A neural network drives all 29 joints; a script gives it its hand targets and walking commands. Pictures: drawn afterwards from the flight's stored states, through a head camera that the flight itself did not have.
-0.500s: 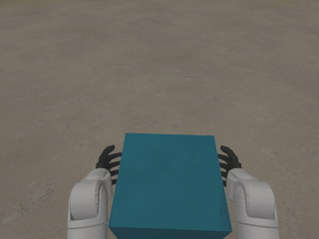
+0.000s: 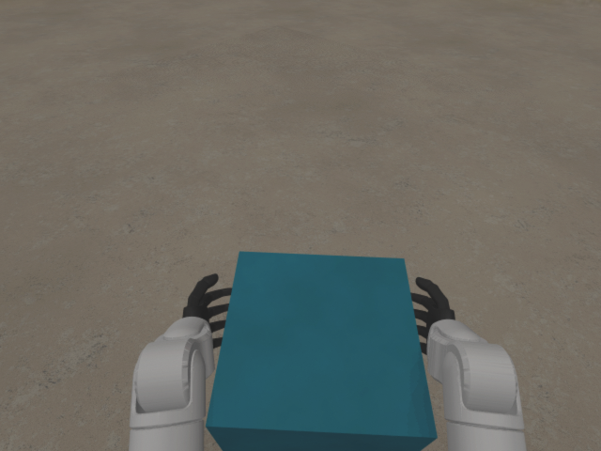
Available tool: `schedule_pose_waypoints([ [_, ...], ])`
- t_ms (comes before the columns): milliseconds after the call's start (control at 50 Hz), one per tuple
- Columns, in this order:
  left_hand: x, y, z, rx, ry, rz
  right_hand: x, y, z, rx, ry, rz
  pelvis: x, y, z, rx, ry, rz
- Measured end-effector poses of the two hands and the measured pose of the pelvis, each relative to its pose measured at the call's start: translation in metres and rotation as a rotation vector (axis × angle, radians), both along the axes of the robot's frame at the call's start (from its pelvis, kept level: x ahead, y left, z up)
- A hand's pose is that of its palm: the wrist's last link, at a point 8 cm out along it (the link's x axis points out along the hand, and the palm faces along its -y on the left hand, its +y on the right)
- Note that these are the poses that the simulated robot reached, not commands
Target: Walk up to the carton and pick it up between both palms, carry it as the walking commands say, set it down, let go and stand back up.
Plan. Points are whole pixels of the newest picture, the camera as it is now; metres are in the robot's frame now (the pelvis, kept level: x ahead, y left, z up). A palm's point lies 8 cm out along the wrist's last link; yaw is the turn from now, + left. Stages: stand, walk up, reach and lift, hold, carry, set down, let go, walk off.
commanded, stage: carry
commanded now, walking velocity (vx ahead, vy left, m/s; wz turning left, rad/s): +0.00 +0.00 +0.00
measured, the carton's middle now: (315, 370) +0.26 +0.00 +0.00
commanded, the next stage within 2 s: none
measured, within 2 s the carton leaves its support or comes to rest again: neither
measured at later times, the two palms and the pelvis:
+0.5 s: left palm (195, 332) +0.26 +0.15 +0.09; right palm (443, 341) +0.25 -0.15 +0.08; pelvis -0.01 +0.01 -0.01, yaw -3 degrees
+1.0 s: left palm (246, 348) +0.26 +0.09 +0.06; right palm (505, 418) +0.17 -0.20 +0.06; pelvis -0.04 +0.01 +0.00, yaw -17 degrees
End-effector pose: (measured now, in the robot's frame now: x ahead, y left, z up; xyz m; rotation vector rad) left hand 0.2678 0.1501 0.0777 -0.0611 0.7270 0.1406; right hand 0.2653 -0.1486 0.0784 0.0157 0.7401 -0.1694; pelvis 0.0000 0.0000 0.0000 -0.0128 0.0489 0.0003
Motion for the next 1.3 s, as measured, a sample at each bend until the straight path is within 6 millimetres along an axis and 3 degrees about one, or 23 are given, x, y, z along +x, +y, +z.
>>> schedule_pose_waypoints([
  [340,-0.003,0.010,-0.002,0.004,-0.016,0.003,-0.002,0.010,-0.003,-0.003,-0.016,0.009,-0.003,0.009,0.000,0.001,-0.006,0.003],
  [420,-0.007,0.008,0.010,-0.010,-0.057,0.002,-0.007,0.008,0.011,0.008,-0.057,-0.005,-0.006,0.009,-0.002,0.006,-0.005,-0.017],
  [480,-0.006,0.003,0.011,-0.008,-0.052,-0.005,-0.010,0.003,0.009,0.011,-0.051,-0.017,-0.008,0.007,-0.005,0.010,0.000,-0.038],
  [640,-0.009,-0.030,-0.009,0.013,0.026,-0.081,-0.037,-0.029,-0.018,0.028,0.026,-0.088,-0.018,-0.005,-0.013,0.014,-0.001,-0.098],
  [760,-0.003,-0.057,-0.017,-0.005,0.051,-0.152,-0.052,-0.052,-0.020,0.018,0.051,-0.167,-0.029,-0.010,-0.008,0.042,0.047,-0.159],
  [940,-0.005,-0.058,-0.024,-0.041,0.022,-0.221,-0.075,-0.049,-0.017,-0.008,0.019,-0.245,-0.045,0.011,-0.010,0.028,0.059,-0.245],
  [1020,-0.014,-0.062,-0.012,-0.011,0.039,-0.268,-0.095,-0.050,-0.011,0.010,0.038,-0.277,-0.045,0.014,0.002,-0.034,0.047,-0.307],
  [1080,-0.013,-0.078,0.002,-0.033,-0.010,-0.297,-0.104,-0.062,0.006,-0.008,-0.012,-0.311,-0.051,0.009,0.005,-0.050,0.042,-0.343],
  [1160,-0.013,-0.112,0.009,-0.061,-0.058,-0.352,-0.120,-0.091,0.018,-0.033,-0.060,-0.370,-0.058,-0.007,0.002,-0.044,0.033,-0.409],
  [1300,-0.034,-0.194,-0.009,0.018,-0.026,-0.507,-0.182,-0.153,-0.021,0.026,-0.023,-0.508,-0.074,-0.040,-0.019,-0.018,-0.003,-0.497],
])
